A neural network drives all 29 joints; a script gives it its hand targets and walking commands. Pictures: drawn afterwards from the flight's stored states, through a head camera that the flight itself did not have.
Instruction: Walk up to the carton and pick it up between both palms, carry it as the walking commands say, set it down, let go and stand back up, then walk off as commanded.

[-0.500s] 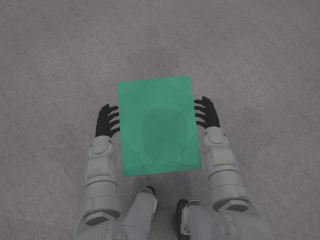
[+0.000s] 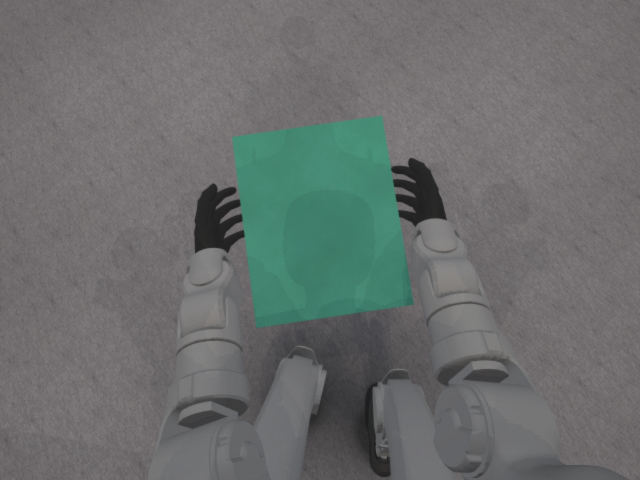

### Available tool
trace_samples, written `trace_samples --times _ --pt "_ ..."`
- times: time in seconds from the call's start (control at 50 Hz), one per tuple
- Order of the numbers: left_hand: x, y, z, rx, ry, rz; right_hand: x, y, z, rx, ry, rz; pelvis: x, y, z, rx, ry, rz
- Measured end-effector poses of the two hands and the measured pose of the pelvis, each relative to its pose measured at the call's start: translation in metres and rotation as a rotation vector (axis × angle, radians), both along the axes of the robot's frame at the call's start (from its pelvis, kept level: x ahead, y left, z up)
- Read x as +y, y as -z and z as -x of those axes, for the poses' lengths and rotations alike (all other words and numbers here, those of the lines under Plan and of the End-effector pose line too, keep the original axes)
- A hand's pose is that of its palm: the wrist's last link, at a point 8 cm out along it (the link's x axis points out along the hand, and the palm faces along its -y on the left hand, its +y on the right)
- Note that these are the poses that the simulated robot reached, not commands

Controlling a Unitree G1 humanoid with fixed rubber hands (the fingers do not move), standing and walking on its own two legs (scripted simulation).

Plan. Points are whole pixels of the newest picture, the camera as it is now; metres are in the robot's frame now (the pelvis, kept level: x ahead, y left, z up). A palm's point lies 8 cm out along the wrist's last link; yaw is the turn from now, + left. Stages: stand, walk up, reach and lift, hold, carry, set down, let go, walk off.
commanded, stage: set down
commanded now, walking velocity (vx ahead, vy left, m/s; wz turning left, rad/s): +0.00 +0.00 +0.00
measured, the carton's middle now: (320, 229) +0.42 +0.09 -0.15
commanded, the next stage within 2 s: none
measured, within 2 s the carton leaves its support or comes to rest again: neither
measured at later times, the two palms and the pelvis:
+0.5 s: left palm (230, 247) +0.38 +0.21 -0.16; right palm (412, 218) +0.46 -0.05 -0.15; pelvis -0.02 -0.01 -0.07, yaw +0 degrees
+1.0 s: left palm (239, 245) +0.40 +0.23 -0.24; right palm (397, 220) +0.49 -0.04 -0.24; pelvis -0.03 -0.02 -0.13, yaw -1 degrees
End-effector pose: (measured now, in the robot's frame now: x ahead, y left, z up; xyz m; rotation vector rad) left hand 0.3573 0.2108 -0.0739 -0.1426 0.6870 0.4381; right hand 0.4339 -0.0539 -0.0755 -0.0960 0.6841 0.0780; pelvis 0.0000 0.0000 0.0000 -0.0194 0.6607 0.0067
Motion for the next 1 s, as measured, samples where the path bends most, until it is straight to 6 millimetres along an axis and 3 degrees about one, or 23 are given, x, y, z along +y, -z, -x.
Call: trace_samples --times 0.32,1.0 --pt "0.003 0.053 -0.013 0.013 -0.002 -0.008 0.005 0.047 -0.018 0.003 -0.017 0.019 -0.005 0.048 0.016 0.05 0.007 -0.006" --pt "0.014 0.168 -0.044 0.039 0.024 -0.022 0.015 0.168 -0.051 0.019 -0.032 0.029 -0.016 0.134 0.034 0.139 0.031 -0.024"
